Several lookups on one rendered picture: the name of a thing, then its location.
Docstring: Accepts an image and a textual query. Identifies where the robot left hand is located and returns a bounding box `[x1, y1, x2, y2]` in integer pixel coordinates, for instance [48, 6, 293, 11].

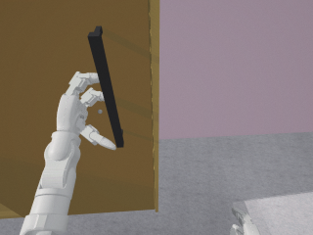
[57, 71, 116, 150]

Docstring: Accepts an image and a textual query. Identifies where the handle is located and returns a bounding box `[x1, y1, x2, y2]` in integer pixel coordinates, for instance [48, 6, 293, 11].
[87, 25, 124, 148]

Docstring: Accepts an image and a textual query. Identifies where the robot right hand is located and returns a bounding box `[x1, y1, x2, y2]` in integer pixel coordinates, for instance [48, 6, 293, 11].
[229, 207, 261, 235]

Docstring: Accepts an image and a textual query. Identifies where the left robot forearm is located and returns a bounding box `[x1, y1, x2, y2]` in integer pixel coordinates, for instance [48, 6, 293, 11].
[20, 130, 81, 235]

